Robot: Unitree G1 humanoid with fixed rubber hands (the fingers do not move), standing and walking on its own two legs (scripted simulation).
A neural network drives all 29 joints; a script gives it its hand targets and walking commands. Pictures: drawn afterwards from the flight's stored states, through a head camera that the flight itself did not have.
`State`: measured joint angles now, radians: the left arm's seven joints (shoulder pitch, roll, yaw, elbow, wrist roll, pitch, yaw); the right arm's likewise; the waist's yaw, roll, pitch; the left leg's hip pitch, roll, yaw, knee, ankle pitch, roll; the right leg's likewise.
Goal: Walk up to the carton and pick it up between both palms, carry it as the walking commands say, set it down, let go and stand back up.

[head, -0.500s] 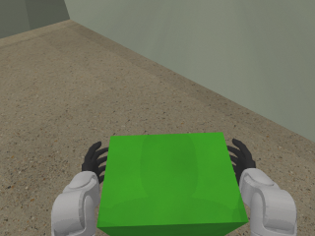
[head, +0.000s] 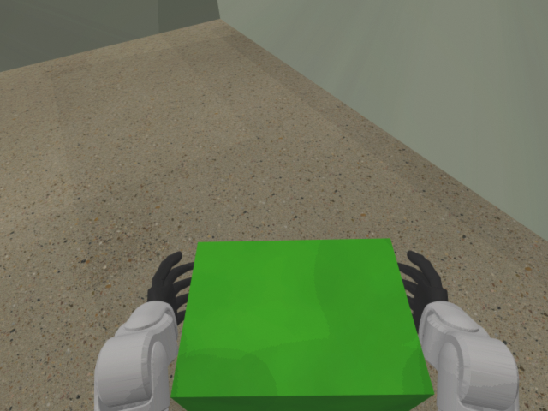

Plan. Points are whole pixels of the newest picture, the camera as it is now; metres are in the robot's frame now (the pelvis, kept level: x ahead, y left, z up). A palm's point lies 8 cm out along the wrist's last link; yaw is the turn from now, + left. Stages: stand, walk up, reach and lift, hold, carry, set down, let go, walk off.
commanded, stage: carry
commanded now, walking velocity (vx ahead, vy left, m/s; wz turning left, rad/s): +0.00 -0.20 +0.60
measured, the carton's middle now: (294, 344) +0.24 -0.01 +0.00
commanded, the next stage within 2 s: none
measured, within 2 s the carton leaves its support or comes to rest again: neither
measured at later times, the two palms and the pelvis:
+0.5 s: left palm (174, 372) +0.18 +0.13 +0.08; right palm (434, 279) +0.28 -0.20 +0.08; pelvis -0.02 -0.12 +0.00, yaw +18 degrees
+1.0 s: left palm out of the picture +0.11 +0.07 +0.08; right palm (441, 272) +0.29 -0.21 +0.08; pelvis -0.01 -0.21 +0.01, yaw +32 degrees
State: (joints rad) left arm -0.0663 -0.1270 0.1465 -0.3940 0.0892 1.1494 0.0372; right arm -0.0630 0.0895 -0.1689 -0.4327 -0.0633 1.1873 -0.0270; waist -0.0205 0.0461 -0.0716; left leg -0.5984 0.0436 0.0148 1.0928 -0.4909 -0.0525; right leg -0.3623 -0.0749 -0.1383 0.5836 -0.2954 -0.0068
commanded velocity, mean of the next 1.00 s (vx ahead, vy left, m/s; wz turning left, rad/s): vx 0.00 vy -0.14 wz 0.41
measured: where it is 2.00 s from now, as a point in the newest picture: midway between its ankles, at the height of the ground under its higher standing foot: outside the picture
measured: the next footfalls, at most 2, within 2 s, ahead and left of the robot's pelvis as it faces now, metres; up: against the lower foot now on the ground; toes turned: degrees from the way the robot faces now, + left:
left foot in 0.18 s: +0.01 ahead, +0.05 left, +0.00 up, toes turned +17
right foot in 0.54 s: +0.07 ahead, -0.26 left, +0.00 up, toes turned +15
